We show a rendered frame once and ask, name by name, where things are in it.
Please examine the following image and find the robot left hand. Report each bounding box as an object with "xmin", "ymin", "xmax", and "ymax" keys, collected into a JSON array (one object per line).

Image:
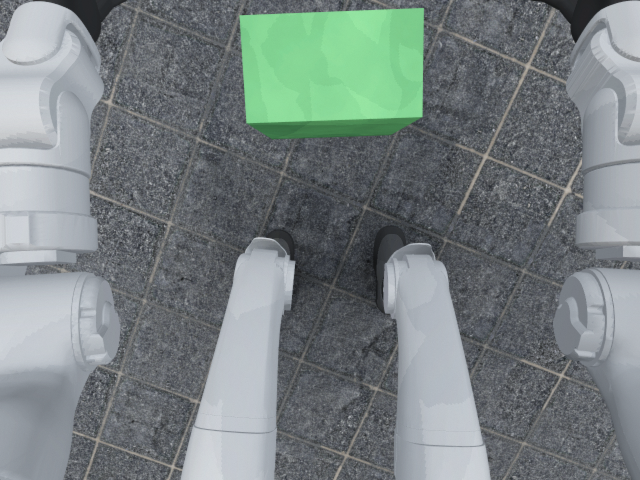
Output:
[{"xmin": 33, "ymin": 0, "xmax": 127, "ymax": 43}]

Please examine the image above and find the carton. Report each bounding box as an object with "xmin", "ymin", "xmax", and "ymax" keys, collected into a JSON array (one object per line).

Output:
[{"xmin": 239, "ymin": 8, "xmax": 424, "ymax": 139}]

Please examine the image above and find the robot left upper arm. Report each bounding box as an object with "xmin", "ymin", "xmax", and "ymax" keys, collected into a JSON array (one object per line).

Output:
[{"xmin": 0, "ymin": 272, "xmax": 120, "ymax": 480}]

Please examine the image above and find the right robot forearm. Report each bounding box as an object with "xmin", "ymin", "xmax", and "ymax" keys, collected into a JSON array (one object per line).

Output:
[{"xmin": 566, "ymin": 0, "xmax": 640, "ymax": 261}]

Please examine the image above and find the robot right upper arm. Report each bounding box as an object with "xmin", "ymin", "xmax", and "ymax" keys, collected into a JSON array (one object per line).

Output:
[{"xmin": 553, "ymin": 267, "xmax": 640, "ymax": 480}]

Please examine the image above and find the right robot foot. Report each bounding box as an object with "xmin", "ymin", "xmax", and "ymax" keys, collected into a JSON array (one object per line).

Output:
[{"xmin": 373, "ymin": 225, "xmax": 406, "ymax": 315}]

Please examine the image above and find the robot right hand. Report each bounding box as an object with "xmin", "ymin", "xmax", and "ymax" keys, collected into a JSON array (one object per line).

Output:
[{"xmin": 531, "ymin": 0, "xmax": 640, "ymax": 43}]

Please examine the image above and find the robot foot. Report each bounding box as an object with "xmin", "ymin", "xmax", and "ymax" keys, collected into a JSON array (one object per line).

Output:
[
  {"xmin": 266, "ymin": 230, "xmax": 295, "ymax": 311},
  {"xmin": 373, "ymin": 225, "xmax": 406, "ymax": 315}
]

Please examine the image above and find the left robot forearm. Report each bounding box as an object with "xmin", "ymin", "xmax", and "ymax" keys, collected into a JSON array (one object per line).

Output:
[{"xmin": 0, "ymin": 1, "xmax": 104, "ymax": 277}]

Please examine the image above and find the left robot foot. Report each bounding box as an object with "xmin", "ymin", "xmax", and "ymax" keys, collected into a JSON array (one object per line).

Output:
[{"xmin": 266, "ymin": 230, "xmax": 295, "ymax": 311}]

